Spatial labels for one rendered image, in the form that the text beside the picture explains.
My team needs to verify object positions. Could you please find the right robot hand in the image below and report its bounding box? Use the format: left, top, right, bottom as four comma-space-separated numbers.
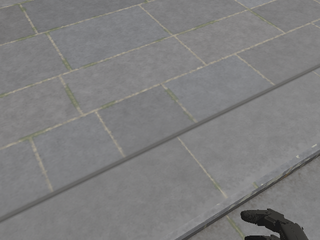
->
240, 208, 309, 240

